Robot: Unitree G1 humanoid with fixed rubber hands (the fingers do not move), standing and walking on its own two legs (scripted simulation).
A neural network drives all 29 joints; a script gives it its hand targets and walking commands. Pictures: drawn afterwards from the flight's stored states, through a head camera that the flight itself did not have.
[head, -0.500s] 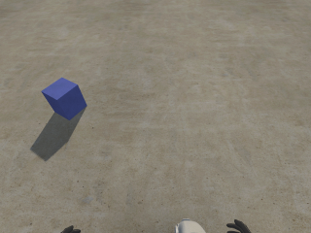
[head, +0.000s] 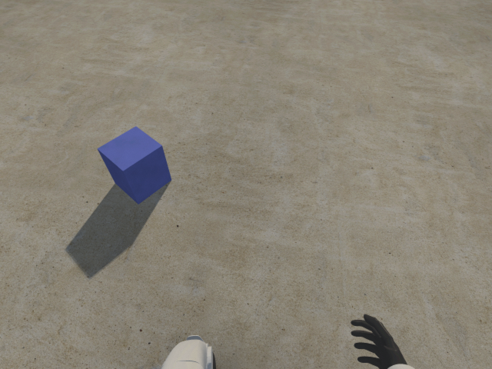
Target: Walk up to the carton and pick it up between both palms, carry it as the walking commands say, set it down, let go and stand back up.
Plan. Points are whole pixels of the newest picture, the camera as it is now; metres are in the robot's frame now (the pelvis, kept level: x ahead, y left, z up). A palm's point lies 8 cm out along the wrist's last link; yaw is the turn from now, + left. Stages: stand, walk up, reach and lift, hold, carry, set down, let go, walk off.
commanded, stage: walk up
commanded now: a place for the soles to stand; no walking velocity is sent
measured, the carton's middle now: (137, 165) +1.03 +0.56 -0.61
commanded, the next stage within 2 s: none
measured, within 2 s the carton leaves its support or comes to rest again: neither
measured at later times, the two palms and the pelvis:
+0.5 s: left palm (67, 280) +0.27 +0.34 -0.07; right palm (337, 273) +0.32 -0.17 -0.10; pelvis +0.21 +0.08 +0.02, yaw -2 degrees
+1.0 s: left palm (65, 173) +0.53 +0.46 -0.08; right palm (263, 232) +0.42 -0.02 -0.13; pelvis +0.39 +0.24 +0.00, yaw -6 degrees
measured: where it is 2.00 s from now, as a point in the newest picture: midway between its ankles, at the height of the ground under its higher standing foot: (114, 260)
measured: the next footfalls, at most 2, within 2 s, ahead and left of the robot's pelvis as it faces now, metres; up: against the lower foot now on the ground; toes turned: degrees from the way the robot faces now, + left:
right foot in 0.28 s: +0.26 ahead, -0.07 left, +0.00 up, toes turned -11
left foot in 0.68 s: +0.46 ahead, +0.33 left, +0.00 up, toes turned +5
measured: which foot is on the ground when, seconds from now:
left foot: down 0.00-0.26, up 0.28-0.66, down 0.68-0.92, up 0.94-1.00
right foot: up 0.00-0.26, down 0.28-0.68, up 0.70-0.90, down 0.92-1.00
